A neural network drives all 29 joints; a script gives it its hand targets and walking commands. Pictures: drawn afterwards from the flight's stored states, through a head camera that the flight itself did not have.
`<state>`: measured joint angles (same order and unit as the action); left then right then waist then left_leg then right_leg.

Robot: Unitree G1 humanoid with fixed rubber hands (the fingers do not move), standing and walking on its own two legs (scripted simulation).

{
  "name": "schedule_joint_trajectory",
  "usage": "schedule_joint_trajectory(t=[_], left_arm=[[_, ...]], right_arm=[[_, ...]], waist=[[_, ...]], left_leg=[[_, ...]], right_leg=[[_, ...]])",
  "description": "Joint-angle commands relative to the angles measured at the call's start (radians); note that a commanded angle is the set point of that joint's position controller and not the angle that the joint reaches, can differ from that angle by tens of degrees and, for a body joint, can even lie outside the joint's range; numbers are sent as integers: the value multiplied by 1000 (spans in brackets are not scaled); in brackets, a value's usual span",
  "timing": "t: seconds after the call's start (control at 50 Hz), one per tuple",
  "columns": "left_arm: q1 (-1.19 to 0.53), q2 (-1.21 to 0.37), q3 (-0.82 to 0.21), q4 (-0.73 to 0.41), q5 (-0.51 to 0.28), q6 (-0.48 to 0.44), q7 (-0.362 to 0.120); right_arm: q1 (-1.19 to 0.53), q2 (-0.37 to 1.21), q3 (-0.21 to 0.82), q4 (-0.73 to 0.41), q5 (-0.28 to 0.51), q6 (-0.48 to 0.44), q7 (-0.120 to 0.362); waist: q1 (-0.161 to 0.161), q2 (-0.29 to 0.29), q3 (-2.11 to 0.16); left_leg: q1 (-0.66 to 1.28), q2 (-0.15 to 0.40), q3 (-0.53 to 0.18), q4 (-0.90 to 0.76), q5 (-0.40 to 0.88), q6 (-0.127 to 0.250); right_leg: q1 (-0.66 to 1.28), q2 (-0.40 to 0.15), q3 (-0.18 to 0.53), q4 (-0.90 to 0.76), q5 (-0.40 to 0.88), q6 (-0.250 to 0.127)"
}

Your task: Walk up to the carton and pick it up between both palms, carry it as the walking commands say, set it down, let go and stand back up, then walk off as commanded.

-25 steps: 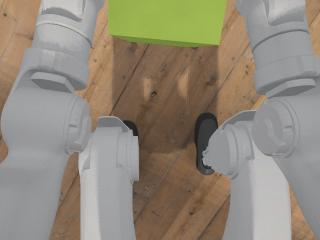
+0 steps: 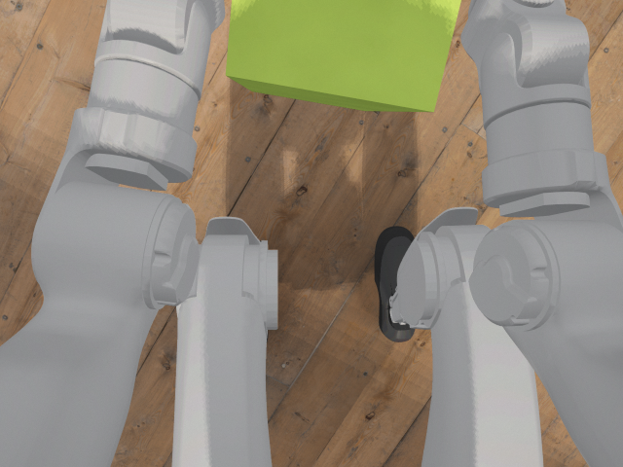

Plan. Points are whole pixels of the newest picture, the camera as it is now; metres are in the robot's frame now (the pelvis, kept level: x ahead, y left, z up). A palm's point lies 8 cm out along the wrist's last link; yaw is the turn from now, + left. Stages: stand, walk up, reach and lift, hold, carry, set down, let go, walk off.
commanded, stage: reach and lift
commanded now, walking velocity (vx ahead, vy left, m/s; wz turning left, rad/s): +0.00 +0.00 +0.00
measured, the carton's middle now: out of the picture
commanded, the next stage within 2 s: none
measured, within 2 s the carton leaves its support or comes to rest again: neither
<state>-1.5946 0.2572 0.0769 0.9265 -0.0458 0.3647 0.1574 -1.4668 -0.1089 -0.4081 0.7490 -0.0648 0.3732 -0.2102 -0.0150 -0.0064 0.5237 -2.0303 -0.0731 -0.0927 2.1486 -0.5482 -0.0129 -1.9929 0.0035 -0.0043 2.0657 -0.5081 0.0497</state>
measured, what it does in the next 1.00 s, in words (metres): rises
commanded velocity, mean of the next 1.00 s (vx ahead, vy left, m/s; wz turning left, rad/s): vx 0.00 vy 0.00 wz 0.00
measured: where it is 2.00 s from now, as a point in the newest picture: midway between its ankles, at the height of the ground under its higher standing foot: (323, 310)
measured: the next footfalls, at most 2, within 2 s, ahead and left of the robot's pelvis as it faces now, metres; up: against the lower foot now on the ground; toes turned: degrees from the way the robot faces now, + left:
none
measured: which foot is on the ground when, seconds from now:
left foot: down 0.00-1.00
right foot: down 0.00-1.00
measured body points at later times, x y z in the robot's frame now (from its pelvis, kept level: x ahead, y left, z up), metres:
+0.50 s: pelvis -0.02 +0.00 +0.04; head +0.31 +0.04 +0.33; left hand +0.57 +0.13 -0.04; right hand +0.55 -0.13 -0.03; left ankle +0.13 +0.12 -0.37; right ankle +0.15 -0.14 -0.37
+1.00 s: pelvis -0.03 +0.00 +0.09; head +0.28 +0.04 +0.41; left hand +0.55 +0.13 +0.04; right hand +0.53 -0.13 +0.04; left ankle +0.13 +0.12 -0.37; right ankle +0.15 -0.14 -0.37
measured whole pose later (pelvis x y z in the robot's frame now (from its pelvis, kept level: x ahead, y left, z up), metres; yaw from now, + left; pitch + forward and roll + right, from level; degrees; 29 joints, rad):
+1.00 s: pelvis -0.03 +0.00 +0.09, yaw +2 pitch +17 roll -5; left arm -1.47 0.14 0.18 0.81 0.05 0.46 0.16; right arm -1.31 -0.02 -0.52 0.55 -0.16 0.50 -0.15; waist -0.02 0.02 0.51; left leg -1.67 -0.09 -0.11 1.85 -0.47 -0.01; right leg -1.62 0.01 0.00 1.76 -0.44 0.05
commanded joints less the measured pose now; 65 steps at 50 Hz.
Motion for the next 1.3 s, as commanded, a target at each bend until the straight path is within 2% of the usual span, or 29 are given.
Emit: schedule_joint_trajectory(t=[0.0,0.04,0.08,0.14,0.18,0.22,0.24,0.26,0.32,0.34,0.36,0.38,0.46,0.52,0.56,0.64,0.7,0.72,0.84,0.88,0.9,0.94,0.96,1.06,1.08,1.16,1.2,1.22,1.28], left_arm=[[-538,-1286,-248,-288,-40,-15,-320],[-467,-1301,-212,-256,3,-9,-322],[-587,-1341,-287,-345,-72,-17,-316],[-550,-1334,-241,-282,-33,-7,-324],[-537,-1356,-184,-182,-29,7,-333],[-578,-1337,-187,-224,-7,8,-321],[-545,-1326,-137,-200,21,9,-329],[-564,-1338,-216,-246,-12,13,-331],[-552,-1362,-262,-265,-42,41,-319],[-486,-1377,-208,-240,-11,51,-318],[-529,-1372,-181,-214,3,53,-311],[-592,-1381,-193,-307,-16,36,-308],[-548,-1377,-184,-200,3,57,-316],[-597,-1414,-279,-394,-69,55,-309],[-533,-1469,-247,-233,-24,68,-309],[-505,-1429,-226,-290,-46,57,-324],[-480,-1387,-208,-245,-12,57,-324],[-448,-1375,-199,-267,8,55,-321],[-473,-1440,-300,-377,-80,61,-312],[-452,-1394,-206,-231,-27,88,-309],[-535,-1394,-283,-356,-54,74,-310],[-458,-1365,-144,-157,40,84,-305],[-506,-1402,-200,-284,-6,76,-315],[-488,-1397,-201,-282,-7,69,-334],[-431,-1379,-135,-111,40,88,-339],[-454,-1480,-254,-283,-27,82,-333],[-451,-1401,-197,-257,4,75,-336],[-424,-1458,-265,-340,-37,80,-329],[-410,-1483,-312,-288,-49,87,-333]], right_arm=[[-714,1213,472,-185,173,-3,336],[-742,1216,448,-211,190,-9,345],[-735,1241,487,-246,185,0,340],[-781,1218,476,-241,189,-2,343],[-811,1172,437,-193,136,8,327],[-760,1239,429,-179,161,16,331],[-698,1230,391,-103,114,31,339],[-744,1261,465,-237,153,22,342],[-800,1199,482,-266,173,39,338],[-808,1203,480,-271,190,44,347],[-786,1177,420,-168,138,55,351],[-742,1260,429,-167,157,60,361],[-787,1209,422,-211,129,62,350],[-755,1256,486,-316,176,63,348],[-660,1208,387,-154,114,65,356],[-736,1265,483,-324,131,62,350],[-658,1231,458,-210,133,78,354],[-610,1285,474,-198,127,82,361],[-747,1226,590,-417,195,79,330],[-717,1170,477,-244,119,101,331],[-707,1208,509,-273,137,97,339],[-613,1244,433,-81,108,113,357],[-634,1248,465,-172,104,106,359],[-595,1271,430,-155,88,105,362],[-599,1234,388,-128,45,101,363],[-575,1250,436,-222,82,90,375],[-566,1276,431,-180,98,103,372],[-624,1286,540,-332,142,101,369],[-566,1221,509,-281,117,100,348]], waist=[[-18,107,-2288],[-11,120,-2205],[-73,103,-2306],[-10,148,-2256],[-86,79,-2172],[-21,142,-2230],[-40,100,-2111],[-5,123,-2297],[-78,137,-2389],[-30,156,-2314],[-78,135,-2219],[-37,154,-2281],[-62,167,-2255],[-92,158,-2519],[-117,227,-2292],[-103,83,-2441],[-87,135,-2321],[-32,105,-2329],[-101,126,-2565],[-129,103,-2324],[-129,124,-2388],[-52,154,-2135],[-109,114,-2276],[-88,121,-2269],[-108,154,-2079],[-171,211,-2382],[-91,155,-2265],[-115,124,-2503],[-183,149,-2439]], left_leg=[[846,-83,180,-268,316,5],[850,-77,152,-297,300,17],[852,-82,151,-302,278,10],[832,-90,164,-318,256,13],[749,-84,147,-334,158,8],[822,-79,175,-338,171,9],[765,-82,161,-364,165,19],[833,-90,190,-344,236,13],[956,-88,147,-364,227,-4],[964,-85,138,-398,212,7],[898,-85,143,-397,137,-4],[969,-92,140,-420,158,0],[931,-87,145,-432,135,-8],[1111,-96,140,-444,239,-7],[1030,-92,127,-478,155,-28],[1019,-112,140,-462,295,-5],[983,-94,152,-494,222,-9],[1021,-97,170,-502,245,-3],[1136,-114,141,-525,298,-13],[1067,-101,109,-576,127,-15],[1141,-101,105,-593,168,-20],[1036,-87,148,-621,6,-17],[1070,-98,132,-615,60,-19],[1079,-104,132,-653,103,-18],[1003,-92,134,-661,-18,-15],[1238,-95,121,-665,138,-37],[1150,-97,136,-696,152,-16],[1306,-105,130,-687,225,-14],[1290,-98,121,-707,188,-34]], right_leg=[[687,190,-120,-192,275,-18],[607,189,-126,-185,267,-17],[703,185,-136,-193,279,-22],[663,179,-102,-232,241,-28],[674,164,-128,-249,141,-17],[675,174,-109,-247,171,-21],[654,173,-109,-270,144,-12],[714,186,-101,-275,228,-21],[703,182,-136,-269,214,-16],[655,176,-129,-279,185,-17],[596,173,-131,-296,109,-20],[649,177,-109,-315,132,-29],[658,177,-109,-335,122,-26],[832,188,-114,-344,248,-27],[671,180,-129,-359,151,-40],[869,182,-109,-389,281,-12],[806,183,-104,-406,212,-15],[837,181,-87,-432,219,-10],[993,183,-80,-459,291,-13],[842,178,-95,-491,121,-24],[850,182,-103,-494,160,-25],[768,164,-78,-538,-3,-26],[871,166,-86,-546,60,-27],[920,173,-85,-568,89,-25],[810,166,-82,-580,-21,-25],[914,173,-89,-595,148,-37],[931,168,-74,-625,124,-23],[1074,178,-77,-633,200,-18],[1076,174,-70,-666,186,-24]])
